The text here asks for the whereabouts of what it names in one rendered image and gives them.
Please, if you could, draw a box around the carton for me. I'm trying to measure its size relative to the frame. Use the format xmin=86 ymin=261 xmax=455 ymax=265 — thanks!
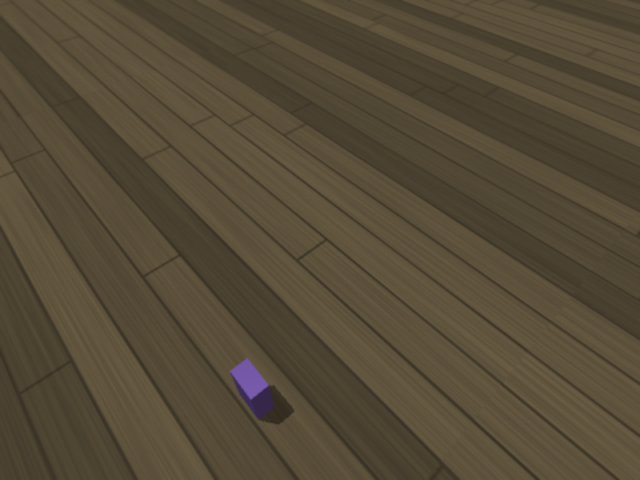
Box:
xmin=230 ymin=358 xmax=274 ymax=420

